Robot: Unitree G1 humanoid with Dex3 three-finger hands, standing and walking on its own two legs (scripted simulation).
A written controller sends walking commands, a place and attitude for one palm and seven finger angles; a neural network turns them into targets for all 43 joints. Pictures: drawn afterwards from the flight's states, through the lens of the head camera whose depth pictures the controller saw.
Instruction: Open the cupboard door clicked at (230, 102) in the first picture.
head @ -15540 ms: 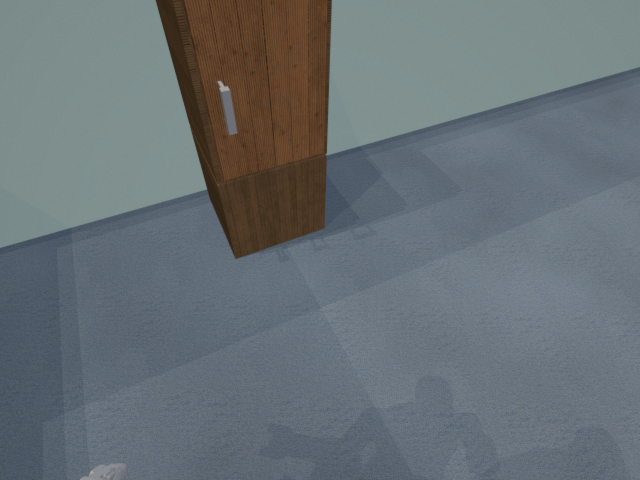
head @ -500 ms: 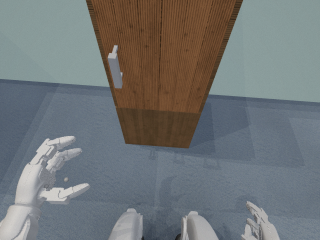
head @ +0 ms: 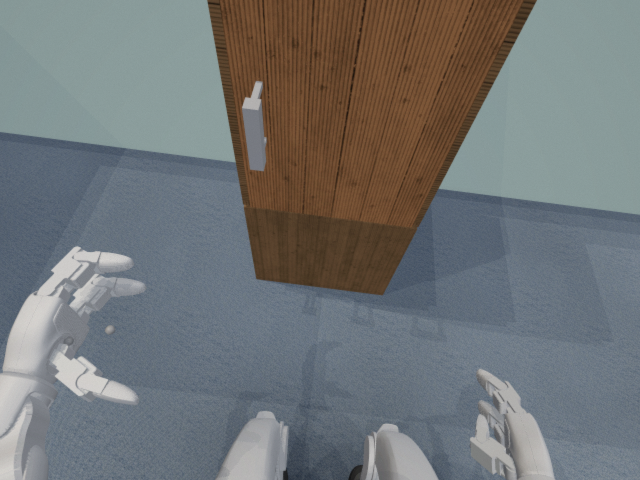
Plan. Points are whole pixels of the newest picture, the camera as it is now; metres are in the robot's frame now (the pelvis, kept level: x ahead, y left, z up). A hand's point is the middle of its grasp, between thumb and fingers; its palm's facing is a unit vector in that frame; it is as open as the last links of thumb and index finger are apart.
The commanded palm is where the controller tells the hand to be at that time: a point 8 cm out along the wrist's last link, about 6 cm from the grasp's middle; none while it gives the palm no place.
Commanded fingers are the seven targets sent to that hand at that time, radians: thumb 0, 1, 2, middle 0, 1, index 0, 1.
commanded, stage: raise the hand with hooked fingers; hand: left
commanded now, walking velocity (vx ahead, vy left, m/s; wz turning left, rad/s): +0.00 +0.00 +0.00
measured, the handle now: (258, 127) +0.61 +0.15 +0.02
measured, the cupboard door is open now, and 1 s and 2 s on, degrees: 0 0 0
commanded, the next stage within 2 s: move the hooked fingers beside the handle in 0.70 s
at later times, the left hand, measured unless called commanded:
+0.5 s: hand (111, 309) +0.29 +0.26 +0.03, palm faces -0.05 -1.00 -0.04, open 14.0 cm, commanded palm +0.27 +0.31 +0.04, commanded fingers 0.00 -0.50 0.30 -0.30 -1.20 -0.30 -1.20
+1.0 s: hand (125, 293) +0.31 +0.25 +0.03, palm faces -0.06 -1.00 -0.03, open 14.0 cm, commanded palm +0.30 +0.30 +0.04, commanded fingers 0.00 -0.50 0.30 -0.30 -1.20 -0.30 -1.20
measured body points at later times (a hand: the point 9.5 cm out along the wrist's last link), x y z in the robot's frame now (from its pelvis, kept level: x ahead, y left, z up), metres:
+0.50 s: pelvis +0.00 -0.01 +0.00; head +0.11 +0.02 +0.44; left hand +0.28 +0.32 +0.04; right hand +0.16 -0.27 -0.08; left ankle +0.03 +0.08 -0.64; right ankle +0.03 -0.13 -0.63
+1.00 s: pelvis +0.00 -0.01 -0.01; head +0.10 +0.01 +0.43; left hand +0.30 +0.31 +0.04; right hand +0.17 -0.26 -0.09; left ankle +0.03 +0.08 -0.64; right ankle +0.03 -0.13 -0.63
